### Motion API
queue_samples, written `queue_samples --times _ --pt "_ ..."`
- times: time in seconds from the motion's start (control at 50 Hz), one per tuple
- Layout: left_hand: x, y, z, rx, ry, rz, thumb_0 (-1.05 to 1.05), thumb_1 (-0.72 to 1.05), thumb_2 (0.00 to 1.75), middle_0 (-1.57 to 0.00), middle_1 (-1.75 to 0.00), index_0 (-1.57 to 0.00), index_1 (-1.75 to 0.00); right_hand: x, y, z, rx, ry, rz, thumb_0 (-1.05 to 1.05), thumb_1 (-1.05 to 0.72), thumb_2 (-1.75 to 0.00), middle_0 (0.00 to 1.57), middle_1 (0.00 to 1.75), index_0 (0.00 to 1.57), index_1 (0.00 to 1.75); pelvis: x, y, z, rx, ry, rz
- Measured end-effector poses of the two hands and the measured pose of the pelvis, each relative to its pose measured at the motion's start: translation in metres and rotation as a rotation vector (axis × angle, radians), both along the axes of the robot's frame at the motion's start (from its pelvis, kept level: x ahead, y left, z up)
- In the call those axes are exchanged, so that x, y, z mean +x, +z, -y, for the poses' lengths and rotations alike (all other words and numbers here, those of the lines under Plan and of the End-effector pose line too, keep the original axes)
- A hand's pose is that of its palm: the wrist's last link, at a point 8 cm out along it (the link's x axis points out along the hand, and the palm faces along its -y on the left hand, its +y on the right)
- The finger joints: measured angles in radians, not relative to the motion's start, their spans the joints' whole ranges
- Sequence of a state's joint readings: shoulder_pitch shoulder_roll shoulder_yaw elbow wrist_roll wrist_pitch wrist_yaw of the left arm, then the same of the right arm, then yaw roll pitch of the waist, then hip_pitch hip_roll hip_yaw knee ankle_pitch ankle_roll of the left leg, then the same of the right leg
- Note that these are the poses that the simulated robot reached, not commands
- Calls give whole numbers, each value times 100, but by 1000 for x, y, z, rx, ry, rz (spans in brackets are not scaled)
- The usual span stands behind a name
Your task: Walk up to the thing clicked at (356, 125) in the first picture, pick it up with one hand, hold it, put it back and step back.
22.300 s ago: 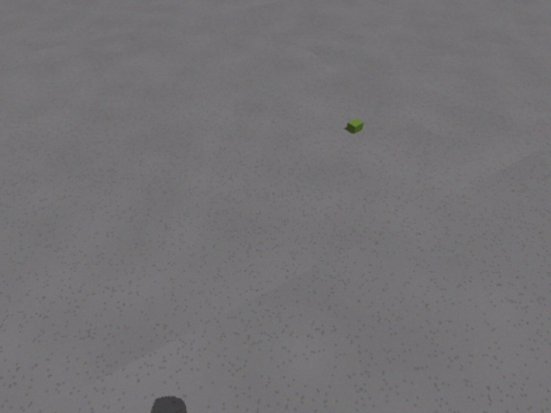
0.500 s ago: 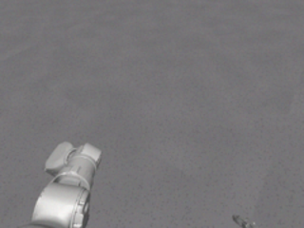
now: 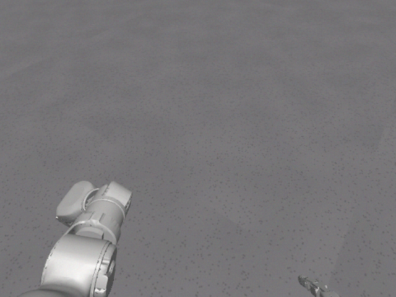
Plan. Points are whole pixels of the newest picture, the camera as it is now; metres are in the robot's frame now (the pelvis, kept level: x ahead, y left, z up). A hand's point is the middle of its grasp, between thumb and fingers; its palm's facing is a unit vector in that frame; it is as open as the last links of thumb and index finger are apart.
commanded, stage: hold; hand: left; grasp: from above
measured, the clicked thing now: (100, 214) +0.34 +0.25 -0.06
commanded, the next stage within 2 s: crouch in 0.30 s
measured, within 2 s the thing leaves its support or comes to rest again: neither
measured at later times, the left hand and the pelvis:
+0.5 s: hand (98, 211) +0.33 +0.24 -0.02, palm faces -0.12 -0.43 -0.89, open 9.0 cm; pelvis +0.00 +0.00 +0.00, yaw +0 degrees
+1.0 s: hand (113, 241) +0.33 +0.26 -0.19, palm faces -0.14 -0.42 -0.90, open 8.9 cm; pelvis -0.05 +0.01 -0.10, yaw -1 degrees
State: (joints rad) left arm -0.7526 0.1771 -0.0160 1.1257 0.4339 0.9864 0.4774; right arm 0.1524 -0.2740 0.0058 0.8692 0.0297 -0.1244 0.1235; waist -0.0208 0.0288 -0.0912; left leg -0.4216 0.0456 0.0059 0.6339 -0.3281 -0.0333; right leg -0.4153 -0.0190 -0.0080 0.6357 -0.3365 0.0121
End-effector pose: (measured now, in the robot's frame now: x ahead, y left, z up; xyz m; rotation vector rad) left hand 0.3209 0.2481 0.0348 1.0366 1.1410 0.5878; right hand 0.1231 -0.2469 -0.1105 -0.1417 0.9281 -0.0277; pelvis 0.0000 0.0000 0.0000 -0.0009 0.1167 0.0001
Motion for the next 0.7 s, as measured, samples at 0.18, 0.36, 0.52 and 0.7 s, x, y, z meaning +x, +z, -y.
queue_samples --times 0.18,0.36,0.52,0.7 --pt "-7 -12 2 -14 -6 -49 2 17 37 -76 -38 -78 -44 -2 -1 1 6 -2 -1 0 -91 -90 20 30 20 30 0 1 -1 0 -1 -8" --pt "-2 -11 6 -17 -25 8 2 18 37 -76 -38 -78 -44 -7 -2 1 -1 -3 -28 1 -91 -90 20 30 20 30 -1 1 0 1 1 -6" --pt "5 6 6 7 -16 -4 2 18 38 -73 -41 -76 -46 0 3 3 3 -15 9 1 -89 -89 20 30 20 30 1 2 1 1 -3 -5" --pt "-9 -32 6 -22 -36 -117 2 18 40 -71 -45 -75 -48 -9 1 5 -12 -17 -7 0 -87 -89 20 30 20 30 -4 -1 1 -2 -5 -47"
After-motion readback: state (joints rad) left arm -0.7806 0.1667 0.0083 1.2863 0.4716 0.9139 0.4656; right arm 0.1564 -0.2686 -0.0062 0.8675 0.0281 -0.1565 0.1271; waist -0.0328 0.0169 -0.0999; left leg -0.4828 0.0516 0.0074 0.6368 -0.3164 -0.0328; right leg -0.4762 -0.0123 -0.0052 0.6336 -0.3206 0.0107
